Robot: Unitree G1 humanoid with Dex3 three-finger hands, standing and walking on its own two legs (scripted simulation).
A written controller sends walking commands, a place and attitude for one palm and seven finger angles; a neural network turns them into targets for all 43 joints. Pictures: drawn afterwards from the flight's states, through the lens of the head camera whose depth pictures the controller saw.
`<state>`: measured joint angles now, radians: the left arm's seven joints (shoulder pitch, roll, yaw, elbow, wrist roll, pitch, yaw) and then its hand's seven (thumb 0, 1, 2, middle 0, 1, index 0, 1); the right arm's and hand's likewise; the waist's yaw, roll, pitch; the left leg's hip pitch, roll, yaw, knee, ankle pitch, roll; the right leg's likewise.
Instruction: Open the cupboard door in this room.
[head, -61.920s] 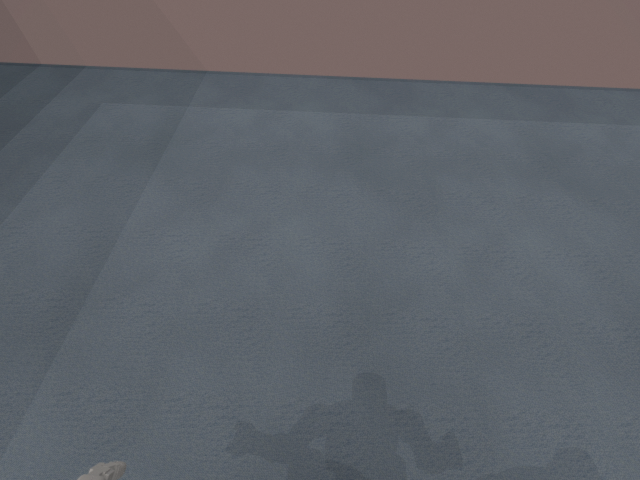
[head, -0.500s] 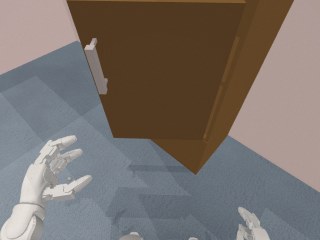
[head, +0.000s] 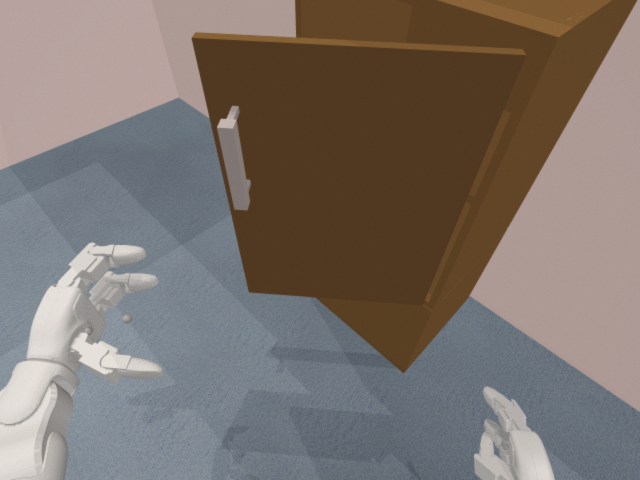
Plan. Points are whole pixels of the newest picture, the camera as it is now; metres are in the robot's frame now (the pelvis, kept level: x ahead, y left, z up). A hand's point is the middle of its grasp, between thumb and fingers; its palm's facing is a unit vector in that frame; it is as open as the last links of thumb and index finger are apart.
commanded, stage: raise the hand with hooked fingers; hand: left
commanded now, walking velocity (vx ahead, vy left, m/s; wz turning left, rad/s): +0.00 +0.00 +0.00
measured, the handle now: (238, 160) +0.54 +0.18 +0.10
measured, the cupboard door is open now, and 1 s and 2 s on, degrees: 40 40 40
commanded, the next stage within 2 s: move the hooked fingers beside the handle in 0.82 s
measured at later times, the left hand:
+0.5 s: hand (97, 275) +0.29 +0.28 +0.12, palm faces +0.04 -1.00 -0.03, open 14.0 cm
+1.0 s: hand (111, 279) +0.29 +0.26 +0.12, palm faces +0.07 -1.00 -0.04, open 14.0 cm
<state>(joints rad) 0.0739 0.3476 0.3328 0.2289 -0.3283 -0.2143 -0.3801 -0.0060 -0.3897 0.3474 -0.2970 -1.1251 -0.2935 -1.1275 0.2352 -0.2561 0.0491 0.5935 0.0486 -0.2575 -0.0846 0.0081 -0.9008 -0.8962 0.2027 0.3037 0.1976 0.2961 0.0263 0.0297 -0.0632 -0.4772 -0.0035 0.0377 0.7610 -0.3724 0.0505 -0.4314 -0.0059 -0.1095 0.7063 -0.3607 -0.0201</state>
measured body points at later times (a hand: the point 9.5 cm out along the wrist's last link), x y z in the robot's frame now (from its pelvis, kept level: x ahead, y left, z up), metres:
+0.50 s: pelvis +0.00 +0.00 +0.01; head +0.01 +0.00 +0.46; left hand +0.29 +0.33 +0.13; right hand +0.15 -0.25 -0.07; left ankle +0.01 +0.08 -0.71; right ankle +0.00 -0.11 -0.71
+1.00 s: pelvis +0.00 -0.01 +0.01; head +0.00 -0.02 +0.46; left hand +0.28 +0.31 +0.13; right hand +0.16 -0.26 -0.07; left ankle +0.01 +0.08 -0.71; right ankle +0.00 -0.11 -0.71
